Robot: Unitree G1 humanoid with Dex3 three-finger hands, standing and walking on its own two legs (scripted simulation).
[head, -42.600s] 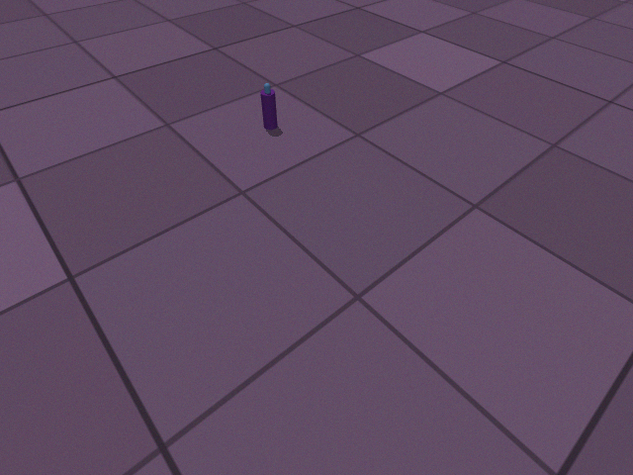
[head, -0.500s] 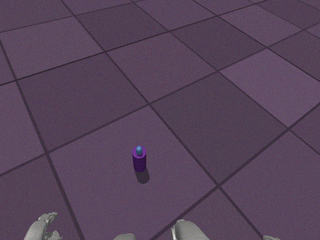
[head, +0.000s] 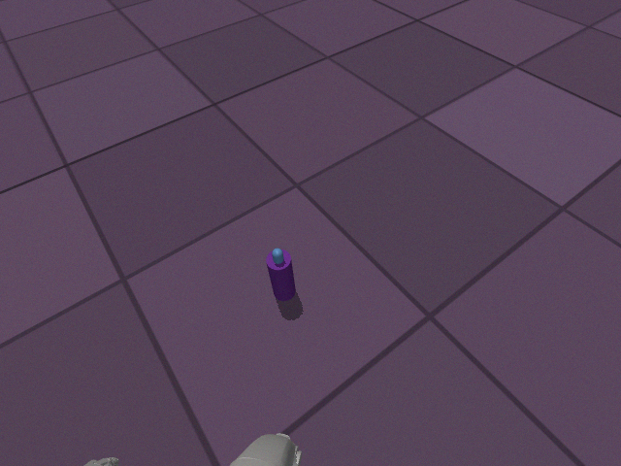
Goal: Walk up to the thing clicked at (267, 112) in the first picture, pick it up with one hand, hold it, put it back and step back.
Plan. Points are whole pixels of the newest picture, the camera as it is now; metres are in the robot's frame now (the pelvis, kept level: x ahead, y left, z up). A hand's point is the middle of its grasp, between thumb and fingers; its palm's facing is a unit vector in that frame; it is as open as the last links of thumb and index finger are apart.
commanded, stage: step back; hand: left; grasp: from the side
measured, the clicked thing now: (281, 272) +0.76 +0.18 -0.63
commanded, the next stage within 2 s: stand in 1.72 s
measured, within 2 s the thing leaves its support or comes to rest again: neither
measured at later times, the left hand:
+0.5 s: hand out of the picture -0.09 +0.23 -0.15, palm faces -0.02 -0.91 -0.41, open 7.4 cm
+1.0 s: hand out of the picture -0.25 +0.24 -0.15, palm faces +0.08 -0.92 -0.39, open 7.4 cm
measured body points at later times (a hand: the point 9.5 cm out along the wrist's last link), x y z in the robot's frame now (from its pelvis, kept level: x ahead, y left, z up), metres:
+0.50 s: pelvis -0.18 -0.04 -0.02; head -0.13 -0.05 +0.43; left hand -0.09 +0.28 -0.13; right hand -0.03 -0.36 -0.12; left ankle -0.07 +0.11 -0.72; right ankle -0.20 -0.17 -0.73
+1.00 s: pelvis -0.28 -0.05 +0.00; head -0.28 -0.04 +0.45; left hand -0.25 +0.28 -0.12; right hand -0.19 -0.34 -0.12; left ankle -0.28 +0.07 -0.73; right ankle -0.26 -0.16 -0.72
